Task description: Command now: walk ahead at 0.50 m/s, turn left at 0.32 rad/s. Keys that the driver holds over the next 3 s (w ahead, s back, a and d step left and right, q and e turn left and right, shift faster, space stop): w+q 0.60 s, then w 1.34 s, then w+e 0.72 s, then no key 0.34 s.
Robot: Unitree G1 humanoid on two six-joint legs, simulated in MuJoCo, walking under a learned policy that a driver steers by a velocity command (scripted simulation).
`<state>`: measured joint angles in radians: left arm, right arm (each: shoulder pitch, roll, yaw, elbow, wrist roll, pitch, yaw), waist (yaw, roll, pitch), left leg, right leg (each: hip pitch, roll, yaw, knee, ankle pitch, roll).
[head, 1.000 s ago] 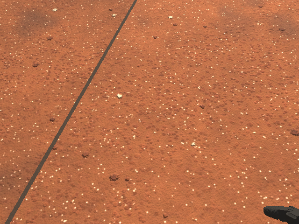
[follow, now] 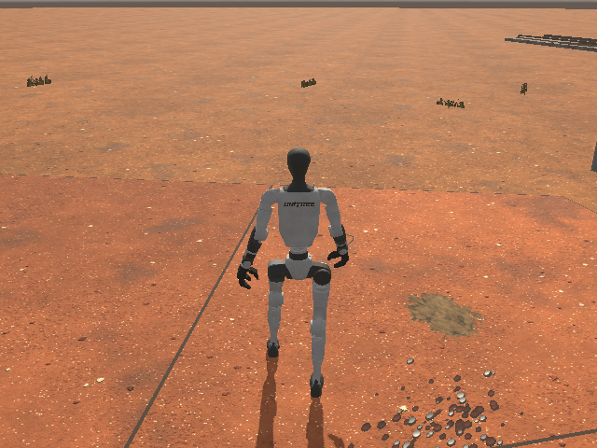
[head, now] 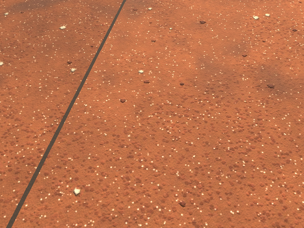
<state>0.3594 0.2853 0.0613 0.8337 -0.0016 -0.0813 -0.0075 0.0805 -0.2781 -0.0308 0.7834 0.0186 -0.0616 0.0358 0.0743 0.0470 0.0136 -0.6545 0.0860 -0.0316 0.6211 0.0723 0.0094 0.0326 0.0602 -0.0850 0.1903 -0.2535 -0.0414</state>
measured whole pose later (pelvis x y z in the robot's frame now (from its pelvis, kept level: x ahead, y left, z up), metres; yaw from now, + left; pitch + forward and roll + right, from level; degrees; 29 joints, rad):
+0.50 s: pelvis +0.29 +0.06 +0.00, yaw +16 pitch +2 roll +0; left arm 0.05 0.29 0.05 0.69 0.00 -0.10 -0.01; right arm 0.34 -0.29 -0.07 0.76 0.02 -0.04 -0.01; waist -0.08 -0.03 0.03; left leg -0.12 -0.11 -0.16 0.36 -0.26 0.08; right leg -0.62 -0.05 0.11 0.57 0.04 0.06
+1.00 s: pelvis +0.55 +0.12 +0.00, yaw +26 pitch +2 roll -2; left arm 0.39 0.28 0.06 0.87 -0.02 -0.08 -0.01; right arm 0.07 -0.27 -0.04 0.66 0.02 -0.06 0.03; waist 0.11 0.04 0.03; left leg -0.60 0.07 -0.04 0.61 -0.04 0.00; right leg -0.01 0.03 -0.04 0.24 -0.26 -0.01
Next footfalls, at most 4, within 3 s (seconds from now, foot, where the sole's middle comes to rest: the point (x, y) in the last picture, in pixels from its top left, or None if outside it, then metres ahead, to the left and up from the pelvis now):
0.12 left None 0.25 0.13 -0.78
0.60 right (173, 211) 0.56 -0.01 -0.78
1.10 left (102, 178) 0.70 0.33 -0.78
1.62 right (128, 118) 1.07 0.25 -0.78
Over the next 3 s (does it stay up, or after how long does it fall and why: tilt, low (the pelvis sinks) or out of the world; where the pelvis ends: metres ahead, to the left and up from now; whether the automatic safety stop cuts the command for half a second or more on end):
stays up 1.50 0.48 0.00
